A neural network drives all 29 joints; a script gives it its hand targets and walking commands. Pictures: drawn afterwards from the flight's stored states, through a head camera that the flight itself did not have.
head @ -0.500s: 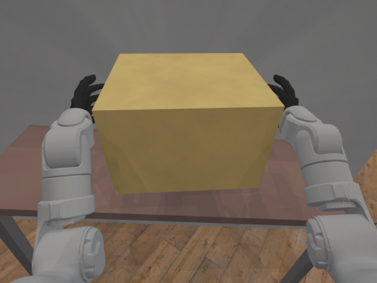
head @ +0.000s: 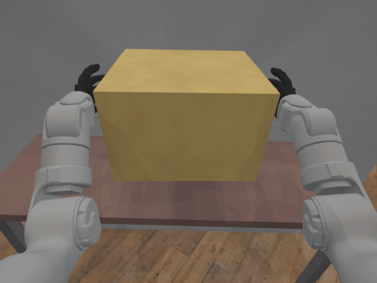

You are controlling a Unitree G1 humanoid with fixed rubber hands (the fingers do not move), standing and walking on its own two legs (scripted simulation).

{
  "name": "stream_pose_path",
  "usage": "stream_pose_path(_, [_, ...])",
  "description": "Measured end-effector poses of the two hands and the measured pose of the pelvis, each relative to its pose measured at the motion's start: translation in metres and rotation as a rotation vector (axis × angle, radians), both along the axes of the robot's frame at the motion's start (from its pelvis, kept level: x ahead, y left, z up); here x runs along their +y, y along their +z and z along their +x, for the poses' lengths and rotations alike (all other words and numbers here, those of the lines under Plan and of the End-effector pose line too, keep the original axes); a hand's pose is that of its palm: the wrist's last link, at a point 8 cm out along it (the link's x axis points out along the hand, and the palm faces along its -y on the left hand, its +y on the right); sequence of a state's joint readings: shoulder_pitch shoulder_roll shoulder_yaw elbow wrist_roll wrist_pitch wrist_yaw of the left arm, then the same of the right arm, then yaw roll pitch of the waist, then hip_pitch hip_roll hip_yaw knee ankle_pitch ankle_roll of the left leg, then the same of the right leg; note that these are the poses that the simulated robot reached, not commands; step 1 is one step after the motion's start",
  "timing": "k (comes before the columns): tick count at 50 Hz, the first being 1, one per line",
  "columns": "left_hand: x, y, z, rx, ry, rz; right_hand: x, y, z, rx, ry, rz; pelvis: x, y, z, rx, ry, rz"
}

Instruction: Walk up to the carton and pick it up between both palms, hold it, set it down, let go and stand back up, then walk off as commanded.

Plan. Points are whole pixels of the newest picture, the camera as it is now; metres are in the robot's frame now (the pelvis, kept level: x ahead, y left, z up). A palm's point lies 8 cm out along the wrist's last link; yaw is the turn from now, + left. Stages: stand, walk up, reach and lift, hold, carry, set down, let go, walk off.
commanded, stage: hold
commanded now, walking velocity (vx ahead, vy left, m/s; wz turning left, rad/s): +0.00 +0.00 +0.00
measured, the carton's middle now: (185, 109) +0.44 +0.00 +0.22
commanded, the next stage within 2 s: none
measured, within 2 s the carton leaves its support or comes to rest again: neither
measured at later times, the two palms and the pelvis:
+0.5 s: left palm (83, 119) +0.35 +0.20 +0.25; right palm (282, 114) +0.36 -0.19 +0.26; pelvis -0.01 +0.00 +0.00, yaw +0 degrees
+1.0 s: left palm (83, 101) +0.37 +0.21 +0.27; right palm (281, 102) +0.38 -0.19 +0.28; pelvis +0.00 +0.00 +0.00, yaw +0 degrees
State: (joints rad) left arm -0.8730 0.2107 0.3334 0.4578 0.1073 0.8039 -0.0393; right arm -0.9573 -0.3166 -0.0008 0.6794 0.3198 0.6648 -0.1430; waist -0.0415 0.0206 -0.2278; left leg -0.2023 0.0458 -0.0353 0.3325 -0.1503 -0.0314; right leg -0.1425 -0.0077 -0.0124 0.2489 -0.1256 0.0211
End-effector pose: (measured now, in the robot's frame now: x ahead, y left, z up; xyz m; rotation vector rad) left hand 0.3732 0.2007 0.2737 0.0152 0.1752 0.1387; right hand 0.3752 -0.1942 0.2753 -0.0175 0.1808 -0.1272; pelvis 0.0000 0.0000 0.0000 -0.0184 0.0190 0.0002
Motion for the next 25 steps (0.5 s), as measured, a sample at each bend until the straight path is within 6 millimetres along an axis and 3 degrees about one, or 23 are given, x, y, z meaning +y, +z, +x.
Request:
stream_pose_path(7, [0.010, -0.017, 0.002, -0.001, -0.003, -0.014, 0.011, 0.000, 0.003, 0.000, -0.001, -0.018, 0.007, 0.000, 0.011, -0.027, -0.001, -0.006])
stream_pose_path(14, [0.012, -0.039, -0.009, 0.003, 0.007, -0.028, 0.014, -0.010, -0.002, 0.006, 0.008, -0.020, 0.010, 0.000, 0.013, -0.038, -0.003, -0.012])
stream_pose_path(25, [0.003, -0.028, -0.024, -0.010, 0.024, -0.023, 0.003, -0.016, -0.014, -0.009, 0.014, 0.020, 0.004, -0.001, -0.005, -0.040, -0.003, -0.011])
